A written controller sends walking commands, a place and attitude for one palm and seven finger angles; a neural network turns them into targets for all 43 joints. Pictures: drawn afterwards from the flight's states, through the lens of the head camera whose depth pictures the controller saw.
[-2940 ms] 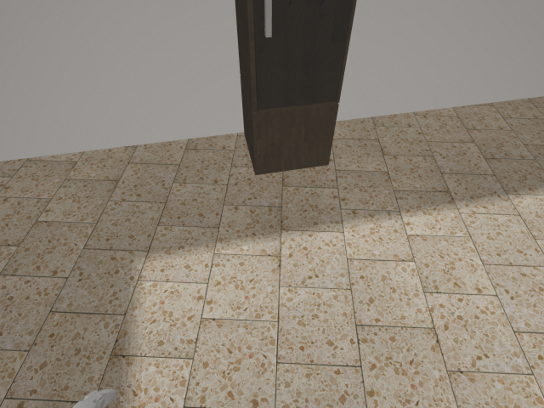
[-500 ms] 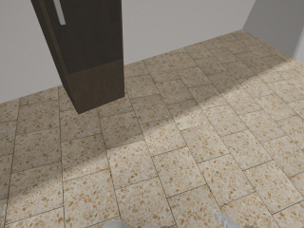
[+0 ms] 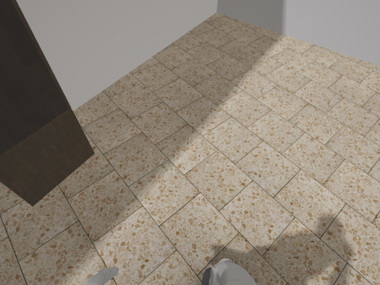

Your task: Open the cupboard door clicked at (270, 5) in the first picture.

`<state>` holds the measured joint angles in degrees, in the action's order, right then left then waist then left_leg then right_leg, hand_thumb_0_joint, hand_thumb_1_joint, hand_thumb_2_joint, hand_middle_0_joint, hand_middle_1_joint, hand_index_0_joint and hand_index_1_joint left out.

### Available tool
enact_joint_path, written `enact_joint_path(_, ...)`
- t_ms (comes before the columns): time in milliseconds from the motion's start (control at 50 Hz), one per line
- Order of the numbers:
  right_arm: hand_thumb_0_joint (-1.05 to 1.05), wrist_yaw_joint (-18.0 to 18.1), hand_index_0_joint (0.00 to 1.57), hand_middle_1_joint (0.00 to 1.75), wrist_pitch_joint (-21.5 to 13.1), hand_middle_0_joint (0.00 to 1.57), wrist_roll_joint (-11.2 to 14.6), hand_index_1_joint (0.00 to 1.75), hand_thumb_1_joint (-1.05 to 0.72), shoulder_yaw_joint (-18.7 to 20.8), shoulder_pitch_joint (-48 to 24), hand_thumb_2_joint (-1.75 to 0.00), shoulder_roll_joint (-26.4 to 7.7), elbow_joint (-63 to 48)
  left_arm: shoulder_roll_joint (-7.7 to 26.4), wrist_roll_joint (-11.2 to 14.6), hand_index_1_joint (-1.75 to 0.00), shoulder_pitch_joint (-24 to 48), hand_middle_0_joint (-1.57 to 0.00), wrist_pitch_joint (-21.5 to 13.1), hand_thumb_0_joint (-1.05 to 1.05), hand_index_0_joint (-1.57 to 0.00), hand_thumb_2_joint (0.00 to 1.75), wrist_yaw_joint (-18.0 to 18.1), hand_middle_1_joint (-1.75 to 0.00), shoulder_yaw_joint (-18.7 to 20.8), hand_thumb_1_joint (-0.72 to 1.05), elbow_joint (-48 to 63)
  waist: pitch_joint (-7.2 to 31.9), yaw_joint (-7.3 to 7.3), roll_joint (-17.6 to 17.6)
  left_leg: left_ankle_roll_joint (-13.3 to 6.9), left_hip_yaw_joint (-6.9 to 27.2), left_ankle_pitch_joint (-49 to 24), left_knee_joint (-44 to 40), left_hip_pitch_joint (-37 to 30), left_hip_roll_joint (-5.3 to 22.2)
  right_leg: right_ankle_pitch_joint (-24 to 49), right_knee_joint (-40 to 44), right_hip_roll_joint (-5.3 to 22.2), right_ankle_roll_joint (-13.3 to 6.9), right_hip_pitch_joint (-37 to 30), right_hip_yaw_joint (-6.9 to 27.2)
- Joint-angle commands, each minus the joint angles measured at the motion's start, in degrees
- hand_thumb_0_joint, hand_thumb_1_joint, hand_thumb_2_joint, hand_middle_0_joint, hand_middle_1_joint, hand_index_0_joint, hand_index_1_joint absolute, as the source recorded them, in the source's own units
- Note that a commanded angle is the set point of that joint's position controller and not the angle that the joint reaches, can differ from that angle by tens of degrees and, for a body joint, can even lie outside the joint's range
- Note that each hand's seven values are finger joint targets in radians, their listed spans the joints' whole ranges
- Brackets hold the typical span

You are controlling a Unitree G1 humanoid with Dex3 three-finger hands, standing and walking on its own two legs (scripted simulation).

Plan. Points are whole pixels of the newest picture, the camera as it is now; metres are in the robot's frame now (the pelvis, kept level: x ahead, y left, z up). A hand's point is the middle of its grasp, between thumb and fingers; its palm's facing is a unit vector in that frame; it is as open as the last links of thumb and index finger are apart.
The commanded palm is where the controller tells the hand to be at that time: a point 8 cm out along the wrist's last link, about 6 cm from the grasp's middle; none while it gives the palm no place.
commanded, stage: walk to a spot facing it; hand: left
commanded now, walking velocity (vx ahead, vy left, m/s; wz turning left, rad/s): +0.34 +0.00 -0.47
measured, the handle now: out of the picture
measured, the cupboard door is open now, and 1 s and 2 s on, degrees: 0 0 0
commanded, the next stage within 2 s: turn to face it in 0.50 s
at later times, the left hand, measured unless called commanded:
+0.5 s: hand (116, 256) +0.21 +0.18 -0.16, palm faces -0.06 -0.98 -0.20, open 7.3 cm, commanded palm none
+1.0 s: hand (138, 166) +0.46 +0.15 -0.15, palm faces -0.12 -0.97 -0.20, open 7.4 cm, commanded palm none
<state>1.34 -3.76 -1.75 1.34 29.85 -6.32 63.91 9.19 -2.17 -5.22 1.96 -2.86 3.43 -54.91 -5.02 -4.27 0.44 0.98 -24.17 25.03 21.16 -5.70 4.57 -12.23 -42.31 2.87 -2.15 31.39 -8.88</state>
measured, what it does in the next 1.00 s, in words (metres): walks ahead: right foot, then left foot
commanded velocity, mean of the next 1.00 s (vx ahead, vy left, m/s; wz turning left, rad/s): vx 0.17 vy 0.00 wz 0.07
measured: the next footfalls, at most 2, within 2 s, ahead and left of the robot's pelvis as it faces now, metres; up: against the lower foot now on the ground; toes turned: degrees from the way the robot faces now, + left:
right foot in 0.06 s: +0.18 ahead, -0.09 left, +0.00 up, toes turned -11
left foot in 0.58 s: +0.37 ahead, +0.10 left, +0.00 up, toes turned -3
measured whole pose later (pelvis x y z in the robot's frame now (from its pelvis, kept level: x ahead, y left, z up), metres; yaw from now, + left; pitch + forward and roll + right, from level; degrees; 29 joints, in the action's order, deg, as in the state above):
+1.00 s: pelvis +0.31 -0.01 +0.01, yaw -7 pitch +0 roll +0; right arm 0.7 1.3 -1.5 2.8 20.3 -9.1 61.4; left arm 10.0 -0.9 -4.8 0.9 1.0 3.2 -54.9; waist -2.3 -3.5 -0.1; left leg -1.2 -3.6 13.6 27.9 14.5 1.1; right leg -20.6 -38.7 2.6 3.7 19.2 -3.8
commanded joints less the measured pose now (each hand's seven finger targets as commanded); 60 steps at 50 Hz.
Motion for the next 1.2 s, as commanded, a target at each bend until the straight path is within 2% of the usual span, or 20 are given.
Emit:
enact_joint_path(0, 0.0, 0.4, 0.2, 0.3, -0.86, 0.2, 0.55, 0.3, -0.9, 2.63, -0.43, -0.9, -12.94, -3.44, 5.19, 0.08, -0.3, -8.99, -0.2, -3.38, 0.0, -0.2, 0.9, 0.83, -0.3, 1.42, 0.9, 1.97, 6.78, 7.89, -9.11, -4.07, 3.86, -69.82, 17.87, 0.48, 14.93, -2.68, 7.78, -5.92, -4.22, -14.41, -4.17)
enact_joint_path(20, 0.0, -0.18, 0.2, 0.3, -0.78, 0.2, 1.11, 0.3, -0.9, 2.54, -2.15, -0.9, -12.98, -4.51, 8.26, -0.01, -0.3, -17.0, -0.2, -4.1, 0.0, -0.2, 0.9, 1.07, -0.3, 2.47, 0.9, -0.41, 11.67, 11.87, -6.29, -2.19, 3.35, -59.6, 30.75, 11.07, 14.07, 3.29, 11.5, -3.67, -5.85, -30.33, -1.2)
enact_joint_path(60, 0.0, -0.4, 0.2, 0.3, -0.81, 0.2, 2.14, 0.3, -0.9, 1.94, -4.86, -0.9, -7.39, -8.48, 17.86, 1.68, -0.3, -23.97, -0.2, -4.23, 0.0, -0.2, 0.9, 2.57, -0.3, 4.39, 0.9, -2.05, 20.36, 12.14, 9.14, 1.89, 12.68, 9.21, 63.6, 42.1, -0.54, 19.19, 20.42, 21.01, -18.11, -50.71, 41.64)
enact_joint_path(100, 0.0, -0.48, 0.2, 0.3, -0.44, 0.2, 1.47, 0.3, -0.9, 2.63, -8.76, -0.9, -7.62, -9.22, 14.25, 2.24, -0.3, -16.07, -0.2, -4.11, 0.0, -0.2, 0.9, 3.19, -0.3, 3.45, 0.9, -0.05, 8.81, 8.8, -0.19, 0.54, 21.73, -2.63, 61.96, 43.48, 5.12, 11.56, 25.26, 18.01, -14.26, -34.87, 30.4)
enact_joint_path(200, 0.0, -0.8, 0.2, 0.3, 2.54, 0.2, -0.06, 0.3, -0.9, 2.51, -5.77, -0.9, -4.96, -6.73, 7.47, 0.78, -0.3, -9.57, -0.2, -5.95, 0.0, -0.2, 0.9, 3.43, -0.3, 1.56, 0.9, 0.31, 1.19, 1.51, 1.29, 1.79, 21.99, -9.46, 48.96, 34.47, 6.38, 3.68, 30.71, 9.65, -8.57, -9.94, 17.98)
enact_joint_path(440, 0.0, -2.47, 0.2, 0.3, 0.96, 0.2, 0.39, 0.3, -0.9, 1.71, -25.8, -0.9, -6.26, -13.48, 9.12, 0.76, -0.3, -19.13, -0.2, -6.26, 0.0, -0.2, 0.9, 3.54, -0.3, 0.86, 0.9, -3.32, 2.11, 7.46, 5.4, 1.91, 19.02, -11.46, 18.81, 35.92, 1.95, 19.38, 25.33, 9.42, -8.38, -26.13, 19.62)
enact_joint_path(480, 0.0, -2.16, 0.2, 0.3, 0.48, 0.2, 0.51, 0.3, -0.9, 1.77, -25.18, -0.9, -6.99, -13.32, 9.81, 0.89, -0.3, -18.75, -0.2, -5.93, 0.0, -0.2, 0.9, 3.57, -0.3, 1.12, 0.9, -3.11, 2.72, 6.81, 5.46, 1.39, 17.86, -10.88, 13.43, 30.19, 0.22, 23.33, 22.28, 8.97, -7.65, -26.17, 20.03)
enact_joint_path(520, 0.0, -1.05, 0.2, 0.3, -0.06, 0.2, 0.36, 0.3, -0.9, 2.39, -16.64, -0.9, -9.61, -10.48, 9.6, 1.43, -0.3, -16.51, -0.2, -5.59, 0.0, -0.2, 0.9, 3.46, -0.3, 1.28, 0.9, -2.72, 6.33, 2.41, 2.97, 0.53, 17.15, -17.22, 4.45, 13.81, -0.6, 25.57, 11.93, 5.29, -4.8, -20.06, 17.32)
enact_joint_path(540, 0.0, -0.45, 0.2, 0.3, -0.6, 0.2, -0.04, 0.3, -0.9, 3.56, -8.68, -0.9, -14.65, -8.57, 7.57, 1.85, -0.3, -16.77, -0.2, -5.47, 0.0, -0.2, 0.9, 3.28, -0.3, 1.29, 0.9, -2.04, 12.1, -0.34, -5.78, -1.88, 27.12, -23.53, 2.3, -0.58, 8.82, 13.26, -0.88, 0.33, -1.86, -10.98, 14.07)
enact_joint_path(560, 0.0, -0.21, 0.2, 0.3, -0.57, 0.2, -0.21, 0.3, -0.9, 4.51, -3.34, -0.9, -19.89, -7.49, 5.0, 2.31, -0.3, -17.86, -0.2, -5.65, 0.0, -0.2, 0.9, 2.76, -0.3, 0.75, 0.9, -1.09, 16.59, -0.99, -18.73, -8.63, 42.36, -37.03, 0.6, -10.09, 25.43, -20.56, -18.96, -4.98, 1.28, 1.93, 6.42)
enact_joint_path(580, 0.0, -0.13, 0.2, 0.3, 0.25, 0.2, 0.23, 0.3, -0.9, 3.5, -3.38, -0.9, -18.23, -7.56, 7.16, 1.51, -0.3, -16.4, -0.2, -5.47, 0.0, -0.2, 0.9, 3.25, -0.3, 0.92, 0.9, -1.17, 14.73, -1.31, -12.45, -11.8, 41.55, -39.45, -0.26, -5.03, 26.83, -23.17, -26.92, -2.38, 1.07, 2.56, 9.47)
enact_joint_path(640, 0.0, 0.35, 0.2, 0.3, -0.21, 0.2, 0.33, 0.3, -0.9, 1.02, -11.53, -0.9, -9.98, -7.96, 4.33, 1.02, -0.3, -14.5, -0.2, -4.66, 0.0, -0.2, 0.9, 2.98, -0.3, 0.52, 0.9, -3.44, 3.92, 2.63, -6.31, -9.87, 30.26, -44.35, -3.28, 11.4, 17.71, -13.7, -26.6, 1.98, 2.6, 0.41, 9.28)
enact_joint_path(700, 0.0, 0.54, 0.2, 0.3, -0.56, 0.2, 0.87, 0.3, -0.9, 0.5, -12.81, -0.9, -8.49, -6.37, 1.05, 1.14, -0.3, -16.93, -0.2, -3.27, 0.0, -0.2, 0.9, 3.21, -0.3, -0.39, 0.9, -4.73, 5.38, 5.39, -10.63, -7.94, 22.55, -52.7, -3.43, 15.18, 11.65, -9.58, -16.44, 2.15, 4.06, -7.0, 6.66)
enact_joint_path(900, 0.0, 0.03, 0.2, 0.3, 3.04, 0.2, 0.17, 0.3, -0.9, 3.25, -11.2, -0.9, -12.87, -6.73, 3.45, 1.51, -0.3, -4.72, -0.2, -1.12, 0.0, -0.2, 0.9, 4.25, -0.3, 0.52, 0.9, 1.44, 5.67, 3.41, -11.99, -10.44, 33.48, -39.79, -1.62, 16.87, 10.68, -10.59, -0.91, -0.07, 5.8, -9.91, 5.02)
enact_joint_path(980, 0.0, -0.35, 0.2, 0.3, 4.04, 0.2, 0.69, 0.3, -0.9, 4.08, -12.53, -0.9, -13.39, -7.91, 5.16, 1.88, -0.3, -7.49, -0.2, -2.01, 0.0, -0.2, 0.9, 4.54, -0.3, 1.01, 0.9, 1.89, 7.5, 5.63, -7.93, -6.71, 34.81, -32.29, 4.54, 22.18, 7.13, 1.65, 17.64, -0.16, 5.39, -22.47, 4.79)
enact_joint_path(1000, 0.0, -0.72, 0.2, 0.3, 4.02, 0.2, 1.22, 0.3, -0.9, 3.98, -12.0, -0.9, -11.4, -8.3, 8.04, 1.49, -0.3, -9.21, -0.2, -2.59, 0.0, -0.2, 0.9, 4.91, -0.3, 1.56, 0.9, 1.69, 9.12, 6.17, -0.75, -3.35, 31.52, -22.18, 9.88, 29.08, 3.6, 6.97, 22.7, 6.35, 4.03, -31.5, 10.26)
enact_joint_path(1020, 0.0, -1.01, 0.2, 0.3, 4.07, 0.2, 1.38, 0.3, -0.9, 3.2, -11.8, -0.9, -7.17, -10.14, 13.73, 0.73, -0.3, -11.28, -0.2, -2.96, 0.0, -0.2, 0.9, 5.45, -0.3, 2.63, 0.9, 1.59, 10.37, 6.79, 16.01, 1.17, 21.76, 2.98, 22.54, 40.2, -4.76, 19.26, 24.62, 21.54, -0.9, -38.56, 22.3)
enact_joint_path(1040, 0.0, -0.69, 0.2, 0.3, 4.88, 0.2, 0.93, 0.3, -0.9, 4.11, -13.14, -0.9, -9.79, -11.2, 14.89, 1.11, -0.3, -12.12, -0.2, -2.62, 0.0, -0.2, 0.9, 5.36, -0.3, 2.54, 0.9, 2.52, 9.86, 7.41, 14.22, 1.41, 23.46, 10.89, 34.47, 38.65, -3.82, 25.09, 24.64, 27.7, -5.96, -30.49, 22.93)
enact_joint_path(1100, 0.0, -1.59, 0.2, 0.3, 6.79, 0.2, 0.49, 0.3, -0.9, 4.57, -11.29, -0.9, -9.01, -8.4, 9.4, 1.31, -0.3, -2.63, -0.2, -2.5, 0.0, -0.2, 0.9, 5.38, -0.3, 1.11, 0.9, 4.99, 3.81, 2.64, 8.94, 2.56, 24.07, 0.29, 48.42, 38.64, -0.69, 14.25, 25.25, 18.21, -3.81, -21.39, 10.4)
enact_joint_path(1180, 0.0, -2.3, 0.2, 0.3, 7.31, 0.2, 0.43, 0.3, -0.9, 4.6, -12.44, -0.9, -8.91, -9.16, 8.34, 1.21, -0.3, -4.29, -0.2, -2.77, 0.0, -0.2, 0.9, 5.21, -0.3, 0.85, 0.9, 5.24, 2.56, 2.94, 9.61, 3.61, 22.26, -4.98, 48.4, 38.97, -0.18, 11.68, 25.59, 15.95, -2.75, -20.96, 4.34)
